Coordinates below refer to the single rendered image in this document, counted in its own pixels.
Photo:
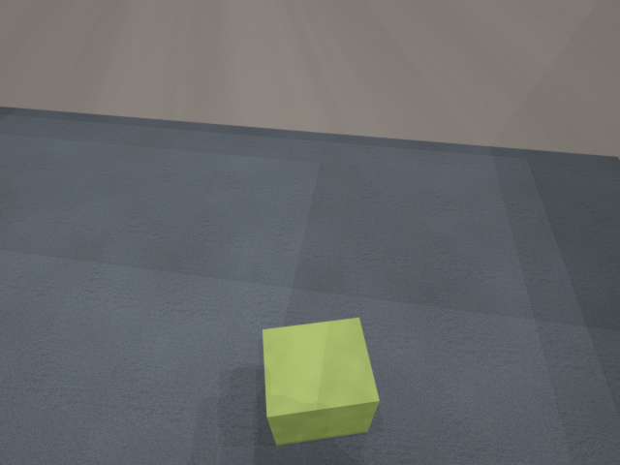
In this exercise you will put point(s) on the carton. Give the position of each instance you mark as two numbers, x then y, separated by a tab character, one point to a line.
318	381

